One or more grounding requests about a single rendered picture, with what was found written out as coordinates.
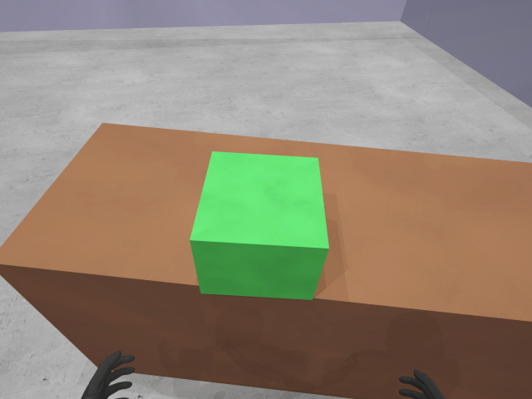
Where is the carton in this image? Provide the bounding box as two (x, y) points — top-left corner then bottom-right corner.
(190, 151), (329, 300)

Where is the right robot hand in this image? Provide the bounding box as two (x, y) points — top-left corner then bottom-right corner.
(399, 369), (445, 399)

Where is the left robot hand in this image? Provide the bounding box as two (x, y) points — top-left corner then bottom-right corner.
(81, 351), (135, 399)

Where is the pedestal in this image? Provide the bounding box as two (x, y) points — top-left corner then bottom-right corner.
(0, 123), (532, 399)

